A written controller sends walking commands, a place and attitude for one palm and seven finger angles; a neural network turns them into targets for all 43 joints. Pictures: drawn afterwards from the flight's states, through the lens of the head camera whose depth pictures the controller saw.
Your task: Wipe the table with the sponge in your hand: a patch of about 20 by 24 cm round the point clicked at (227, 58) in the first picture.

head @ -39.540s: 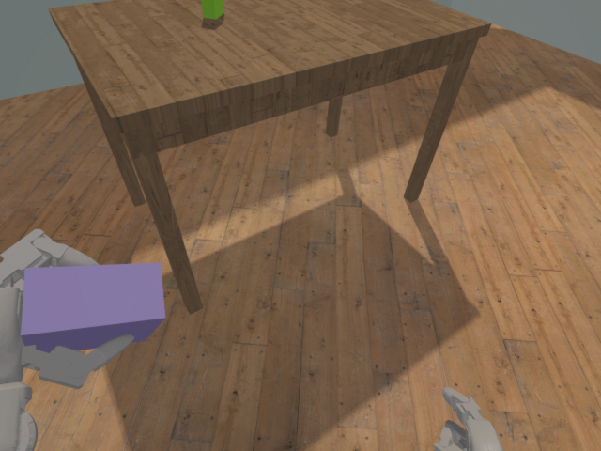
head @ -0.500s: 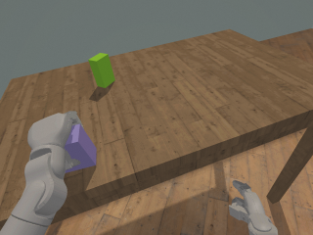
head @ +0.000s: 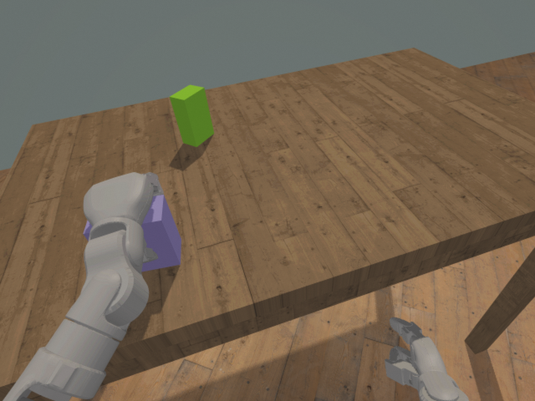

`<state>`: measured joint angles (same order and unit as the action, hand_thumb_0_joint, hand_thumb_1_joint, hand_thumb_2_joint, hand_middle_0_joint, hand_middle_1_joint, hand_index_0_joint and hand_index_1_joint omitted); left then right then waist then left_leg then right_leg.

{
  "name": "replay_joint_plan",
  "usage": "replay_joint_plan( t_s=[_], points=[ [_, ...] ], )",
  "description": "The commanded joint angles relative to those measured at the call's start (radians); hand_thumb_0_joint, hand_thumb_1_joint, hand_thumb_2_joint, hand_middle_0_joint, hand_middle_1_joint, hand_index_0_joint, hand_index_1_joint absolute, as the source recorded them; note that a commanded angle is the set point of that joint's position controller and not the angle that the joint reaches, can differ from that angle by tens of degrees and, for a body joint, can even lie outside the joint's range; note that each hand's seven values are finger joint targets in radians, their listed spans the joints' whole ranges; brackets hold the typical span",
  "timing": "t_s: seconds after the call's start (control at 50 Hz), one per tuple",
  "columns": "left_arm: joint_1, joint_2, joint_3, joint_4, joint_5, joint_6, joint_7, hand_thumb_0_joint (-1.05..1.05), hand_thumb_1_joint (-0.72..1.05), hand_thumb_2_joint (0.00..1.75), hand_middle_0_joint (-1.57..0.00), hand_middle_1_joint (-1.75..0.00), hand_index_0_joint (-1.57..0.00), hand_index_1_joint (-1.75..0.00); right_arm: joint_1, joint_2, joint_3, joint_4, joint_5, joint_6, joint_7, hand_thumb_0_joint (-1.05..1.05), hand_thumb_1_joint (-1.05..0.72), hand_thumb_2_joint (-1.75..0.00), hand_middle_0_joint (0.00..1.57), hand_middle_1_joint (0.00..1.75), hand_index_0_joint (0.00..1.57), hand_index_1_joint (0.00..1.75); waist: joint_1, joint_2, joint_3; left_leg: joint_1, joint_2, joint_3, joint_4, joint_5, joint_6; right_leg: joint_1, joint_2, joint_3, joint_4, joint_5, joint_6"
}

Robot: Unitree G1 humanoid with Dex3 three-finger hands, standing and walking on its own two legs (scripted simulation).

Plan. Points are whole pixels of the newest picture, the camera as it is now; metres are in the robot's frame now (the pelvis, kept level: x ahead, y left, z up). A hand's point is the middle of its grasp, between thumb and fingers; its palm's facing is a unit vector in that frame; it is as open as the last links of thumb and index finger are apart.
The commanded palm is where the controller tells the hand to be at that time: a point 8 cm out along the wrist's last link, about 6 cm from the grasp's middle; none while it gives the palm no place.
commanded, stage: wipe forward along the middle lane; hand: left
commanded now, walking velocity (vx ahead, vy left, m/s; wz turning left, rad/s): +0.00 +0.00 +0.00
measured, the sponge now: (141, 243) +0.30 +0.26 +0.10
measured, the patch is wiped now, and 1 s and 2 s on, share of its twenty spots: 0.95 0.95 0.95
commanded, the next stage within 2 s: slide back across to the first lane in 1.16 s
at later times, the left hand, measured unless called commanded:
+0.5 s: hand (147, 204) +0.35 +0.26 +0.14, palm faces +0.03 -0.04 -1.00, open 9.8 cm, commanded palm +0.32 +0.27 +0.17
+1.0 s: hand (145, 183) +0.39 +0.28 +0.15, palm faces -0.06 +0.03 -1.00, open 9.8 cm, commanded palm +0.37 +0.30 +0.17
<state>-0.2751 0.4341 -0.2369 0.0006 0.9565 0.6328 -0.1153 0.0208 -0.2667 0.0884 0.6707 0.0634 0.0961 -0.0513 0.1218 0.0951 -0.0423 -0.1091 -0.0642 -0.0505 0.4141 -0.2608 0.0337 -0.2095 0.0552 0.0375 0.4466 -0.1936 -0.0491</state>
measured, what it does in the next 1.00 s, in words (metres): stands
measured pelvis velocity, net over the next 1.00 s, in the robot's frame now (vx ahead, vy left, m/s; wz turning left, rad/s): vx -0.01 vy -0.04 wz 0.01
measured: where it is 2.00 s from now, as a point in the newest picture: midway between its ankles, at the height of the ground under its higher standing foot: outside the picture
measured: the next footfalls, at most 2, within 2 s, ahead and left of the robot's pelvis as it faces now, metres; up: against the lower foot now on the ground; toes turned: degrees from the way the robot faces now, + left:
none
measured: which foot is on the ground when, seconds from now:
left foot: down 0.00-1.00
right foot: down 0.00-1.00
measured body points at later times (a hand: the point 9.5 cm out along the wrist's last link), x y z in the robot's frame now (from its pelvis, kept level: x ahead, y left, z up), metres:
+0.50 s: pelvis +0.00 -0.02 +0.00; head -0.01 -0.06 +0.45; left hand +0.34 +0.26 +0.19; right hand +0.22 -0.24 -0.10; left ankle -0.02 +0.10 -0.74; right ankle +0.03 -0.09 -0.74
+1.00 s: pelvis -0.01 -0.04 -0.01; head +0.01 -0.08 +0.44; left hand +0.39 +0.27 +0.20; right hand +0.13 -0.31 -0.14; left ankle -0.02 +0.10 -0.74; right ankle +0.03 -0.09 -0.74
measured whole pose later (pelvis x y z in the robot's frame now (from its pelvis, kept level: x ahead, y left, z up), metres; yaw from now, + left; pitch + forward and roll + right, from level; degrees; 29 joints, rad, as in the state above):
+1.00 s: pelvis -0.01 -0.04 -0.01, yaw +0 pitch +4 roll +1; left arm -0.67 0.62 -0.06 0.70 0.96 0.26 -0.09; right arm 0.19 -0.32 0.03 0.71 0.07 0.11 -0.11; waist 0.00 0.07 -0.05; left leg -0.29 -0.02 -0.07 0.51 -0.29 0.01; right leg -0.37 0.10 0.01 0.50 -0.19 -0.10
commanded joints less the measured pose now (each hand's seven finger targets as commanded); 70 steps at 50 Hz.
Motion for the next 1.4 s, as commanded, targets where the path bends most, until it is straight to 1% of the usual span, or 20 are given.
replay_joint_plan(
  t_s=[0.0, 0.04, 0.12, 0.16, 0.26, 0.4, 0.44, 0.52, 0.54, 0.6, 0.64, 0.7, 0.74, 0.8, 0.84, 0.92, 1.04, 1.2, 1.34, 1.38],
  points=[
    [-0.293, 0.145, 0.074, 0.004, 0.036, -0.009, 0.03, 0.0, 0.1, 1.3, -1.2, -1.6, -1.2, -1.6, -0.221, -0.105, -0.037, -0.168, 0.002, -0.057, -0.005, 0.0, -0.9, -0.9, 0.2, 0.3, 0.2, 0.3, -0.026, -0.126, -0.117, -0.105, 0.023, 0.019, -0.077, 0.152, 0.0, 0.123, -0.016, 0.003, -0.073, 0.027, -0.025],
    [-0.291, 0.176, 0.101, 0.004, 0.039, -0.009, 0.031, 0.0, 0.1, 1.3, -1.2, -1.6, -1.2, -1.6, -0.229, -0.104, -0.035, -0.179, 0.004, -0.058, -0.003, 0.0, -0.9, -0.9, 0.2, 0.3, 0.2, 0.3, -0.02, -0.123, -0.13, -0.111, 0.023, 0.013, -0.075, 0.125, 0.0, 0.122, -0.014, 0.026, -0.072, -0.001, -0.027],
    [-0.351, 0.144, 0.054, 0.098, 0.047, -0.018, 0.022, 0.0, 0.1, 1.3, -1.2, -1.6, -1.2, -1.6, -0.2, -0.112, -0.035, -0.163, 0.005, -0.05, -0.013, 0.0, -0.9, -0.9, 0.2, 0.3, 0.2, 0.3, -0.04, -0.119, -0.115, -0.122, 0.02, 0.025, -0.068, 0.126, -0.002, 0.107, -0.02, -0.001, -0.074, 0.008, -0.021],
    [-0.394, 0.156, 0.061, 0.1, 0.061, -0.026, 0.023, 0.0, 0.1, 1.3, -1.2, -1.6, -1.2, -1.6, -0.191, -0.112, -0.033, -0.173, 0.003, -0.057, -0.012, 0.0, -0.9, -0.9, 0.2, 0.3, 0.2, 0.3, -0.039, -0.145, -0.159, -0.133, 0.016, 0.023, -0.057, 0.133, 0.003, 0.128, -0.025, 0.002, -0.063, 0.016, -0.022],
    [-0.356, 0.172, 0.088, 0.154, 0.047, -0.061, 0.027, 0.0, 0.1, 1.3, -1.2, -1.6, -1.2, -1.6, -0.171, -0.116, -0.038, -0.176, 0.002, -0.054, -0.015, 0.0, -0.9, -0.9, 0.2, 0.3, 0.2, 0.3, -0.039, -0.148, -0.164, -0.15, 0.014, 0.027, -0.04, 0.141, 0.003, 0.14, -0.029, 0.009, -0.052, 0.054, -0.017],
    [-0.398, 0.198, 0.099, 0.284, 0.036, -0.102, 0.03, 0.0, 0.1, 1.3, -1.2, -1.6, -1.2, -1.6, -0.127, -0.133, -0.047, -0.156, 0.006, -0.044, -0.032, 0.0, -0.9, -0.9, 0.2, 0.3, 0.2, 0.3, -0.062, -0.178, -0.112, -0.187, 0.011, 0.032, -0.028, 0.104, 0.004, 0.105, -0.031, 0.02, -0.064, 0.038, -0.007],
    [-0.427, 0.261, 0.145, 0.295, 0.04, -0.114, 0.031, 0.0, 0.1, 1.3, -1.2, -1.6, -1.2, -1.6, -0.127, -0.136, -0.05, -0.157, 0.004, -0.043, -0.037, 0.0, -0.9, -0.9, 0.2, 0.3, 0.2, 0.3, -0.058, -0.15, -0.123, -0.192, 0.009, 0.029, -0.025, 0.085, 0.006, 0.105, -0.033, 0.047, -0.071, 0.015, -0.01],
    [-0.482, 0.294, 0.149, 0.383, 0.046, -0.151, 0.027, 0.0, 0.1, 1.3, -1.2, -1.6, -1.2, -1.6, -0.093, -0.142, -0.055, -0.143, 0.003, -0.04, -0.049, 0.0, -0.9, -0.9, 0.2, 0.3, 0.2, 0.3, -0.071, -0.158, -0.123, -0.22, 0.004, 0.039, -0.01, 0.056, 0.006, 0.102, -0.043, 0.054, -0.073, -0.019, 0.0],
    [-0.482, 0.352, 0.199, 0.387, 0.049, -0.163, 0.029, 0.0, 0.1, 1.3, -1.2, -1.6, -1.2, -1.6, -0.089, -0.144, -0.057, -0.147, 0.002, -0.041, -0.048, 0.0, -0.9, -0.9, 0.2, 0.3, 0.2, 0.3, -0.065, -0.152, -0.137, -0.228, 0.004, 0.031, -0.007, 0.048, 0.006, 0.11, -0.043, 0.08, -0.077, -0.038, -0.005],
    [-0.508, 0.327, 0.166, 0.459, 0.045, -0.195, 0.023, 0.0, 0.1, 1.3, -1.2, -1.6, -1.2, -1.6, -0.059, -0.147, -0.061, -0.139, 0.004, -0.039, -0.055, 0.0, -0.9, -0.9, 0.2, 0.3, 0.2, 0.3, -0.079, -0.165, -0.13, -0.251, 0.004, 0.04, 0.003, 0.037, 0.006, 0.106, -0.052, 0.072, -0.076, -0.041, 0.003],
    [-0.532, 0.404, 0.227, 0.463, 0.043, -0.223, 0.023, 0.0, 0.1, 1.3, -1.2, -1.6, -1.2, -1.6, -0.048, -0.151, -0.066, -0.14, 0.001, -0.039, -0.056, 0.0, -0.9, -0.9, 0.2, 0.3, 0.2, 0.3, -0.075, -0.163, -0.162, -0.263, 0.001, 0.033, 0.015, 0.027, 0.007, 0.122, -0.058, 0.113, -0.081, -0.059, 0.002],
    [-0.525, 0.386, 0.213, 0.501, 0.033, -0.26, 0.024, 0.0, 0.1, 1.3, -1.2, -1.6, -1.2, -1.6, -0.021, -0.154, -0.073, -0.139, 0.0, -0.037, -0.06, 0.0, -0.9, -0.9, 0.2, 0.3, 0.2, 0.3, -0.078, -0.182, -0.176, -0.283, -0.001, 0.041, 0.033, 0.041, 0.009, 0.143, -0.067, 0.108, -0.067, 0.002, 0.012],
    [-0.551, 0.445, 0.256, 0.51, 0.032, -0.286, 0.028, 0.0, 0.1, 1.3, -1.2, -1.6, -1.2, -1.6, -0.014, -0.158, -0.077, -0.139, 0.0, -0.035, -0.061, 0.0, -0.9, -0.9, 0.2, 0.3, 0.2, 0.3, -0.078, -0.17, -0.183, -0.297, -0.001, 0.034, 0.039, 0.025, 0.009, 0.137, -0.072, 0.138, -0.074, -0.03, 0.008],
    [-0.583, 0.42, 0.227, 0.563, 0.033, -0.311, 0.035, 0.0, 0.1, 1.3, -1.2, -1.6, -1.2, -1.6, 0.016, -0.162, -0.082, -0.127, 0.002, -0.032, -0.063, 0.0, -0.9, -0.9, 0.2, 0.3, 0.2, 0.3, -0.093, -0.161, -0.152, -0.314, 0.0, 0.04, 0.039, 0.001, 0.01, 0.103, -0.072, 0.122, -0.084, -0.07, 0.012],
    [-0.634, 0.491, 0.272, 0.571, 0.038, -0.335, 0.041, 0.0, 0.1, 1.3, -1.2, -1.6, -1.2, -1.6, 0.024, -0.167, -0.086, -0.123, 0.002, -0.033, -0.066, 0.0, -0.9, -0.9, 0.2, 0.3, 0.2, 0.3, -0.095, -0.154, -0.173, -0.323, -0.001, 0.033, 0.044, -0.007, 0.01, 0.104, -0.075, 0.148, -0.088, -0.098, 0.009],
    [-0.661, 0.469, 0.246, 0.667, 0.051, -0.36, 0.057, 0.0, 0.1, 1.3, -1.2, -1.6, -1.2, -1.6, 0.06, -0.167, -0.093, -0.104, 0.005, -0.028, -0.068, 0.0, -0.9, -0.9, 0.2, 0.3, 0.2, 0.3, -0.102, -0.157, -0.163, -0.34, -0.003, 0.038, 0.041, -0.02, 0.012, 0.082, -0.072, 0.126, -0.092, -0.123, 0.011],
    [-0.714, 0.486, 0.263, 0.684, 0.024, -0.399, 0.073, 0.0, 0.1, 1.3, -1.2, -1.6, -1.2, -1.6, 0.081, -0.167, -0.098, -0.102, 0.009, -0.026, -0.069, 0.0, -0.9, -0.9, 0.2, 0.3, 0.2, 0.3, -0.106, -0.167, -0.252, -0.346, 0.0, 0.036, 0.049, 0.008, 0.014, 0.141, -0.082, 0.137, -0.074, -0.01, 0.018],
    [-0.71, 0.455, 0.232, 0.749, 0.049, -0.421, 0.085, 0.0, 0.1, 1.3, -1.2, -1.6, -1.2, -1.6, 0.104, -0.169, -0.099, -0.093, 0.014, -0.011, -0.062, 0.0, -0.9, -0.9, 0.2, 0.3, 0.2, 0.3, -0.111, -0.144, -0.217, -0.33, 0.003, 0.044, 0.023, 0.025, 0.02, 0.108, -0.064, 0.086, -0.072, 0.022, 0.014],
    [-0.66, 0.551, 0.335, 0.658, 0.036, -0.427, 0.105, 0.0, 0.1, 1.3, -1.2, -1.6, -1.2, -1.6, 0.076, -0.171, -0.102, -0.115, 0.012, 0.001, -0.056, 0.0, -0.9, -0.9, 0.2, 0.3, 0.2, 0.3, -0.074, -0.148, -0.283, -0.299, 0.001, 0.037, 0.013, 0.094, 0.021, 0.188, -0.062, 0.08, -0.043, 0.126, 0.005],
    [-0.643, 0.525, 0.313, 0.646, 0.037, -0.411, 0.11, 0.0, 0.1, 1.3, -1.2, -1.6, -1.2, -1.6, 0.063, -0.167, -0.099, -0.12, 0.015, 0.005, -0.053, 0.0, -0.9, -0.9, 0.2, 0.3, 0.2, 0.3, -0.075, -0.129, -0.244, -0.287, 0.002, 0.044, -0.001, 0.096, 0.023, 0.171, -0.056, 0.066, -0.05, 0.111, 0.004]
  ],
)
